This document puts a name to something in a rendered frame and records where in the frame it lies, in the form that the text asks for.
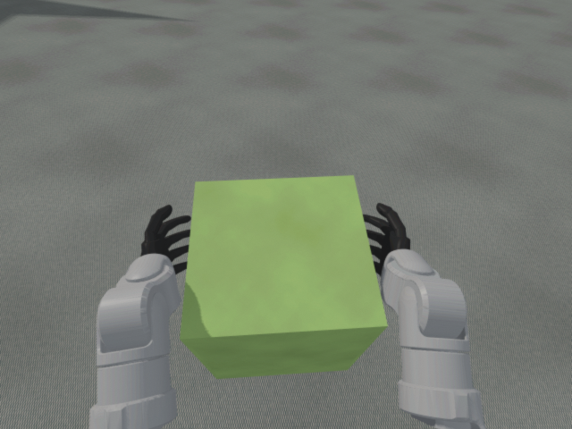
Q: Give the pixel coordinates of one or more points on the left robot forearm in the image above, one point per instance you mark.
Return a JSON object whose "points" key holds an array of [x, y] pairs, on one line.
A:
{"points": [[133, 383]]}

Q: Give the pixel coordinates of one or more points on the carton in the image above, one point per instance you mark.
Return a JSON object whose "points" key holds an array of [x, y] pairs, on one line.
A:
{"points": [[280, 277]]}

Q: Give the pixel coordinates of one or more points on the left robot hand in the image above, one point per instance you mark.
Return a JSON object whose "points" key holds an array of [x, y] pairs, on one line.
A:
{"points": [[155, 241]]}

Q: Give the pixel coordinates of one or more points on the right robot forearm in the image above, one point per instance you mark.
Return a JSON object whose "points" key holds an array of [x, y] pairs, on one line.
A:
{"points": [[436, 386]]}

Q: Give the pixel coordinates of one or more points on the right robot hand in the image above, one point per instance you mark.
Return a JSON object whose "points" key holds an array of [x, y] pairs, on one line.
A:
{"points": [[395, 234]]}

